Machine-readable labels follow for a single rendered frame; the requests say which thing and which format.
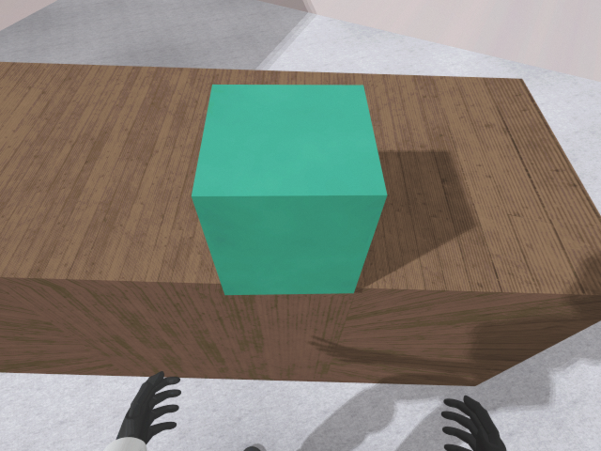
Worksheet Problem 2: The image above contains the left robot hand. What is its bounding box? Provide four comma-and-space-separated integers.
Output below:
116, 371, 181, 444

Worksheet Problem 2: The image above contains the right robot hand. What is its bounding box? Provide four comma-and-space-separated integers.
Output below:
441, 396, 506, 451

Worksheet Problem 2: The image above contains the carton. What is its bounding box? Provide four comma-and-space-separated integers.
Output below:
192, 85, 387, 295

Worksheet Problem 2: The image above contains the pedestal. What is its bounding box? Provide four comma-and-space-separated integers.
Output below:
0, 62, 601, 386

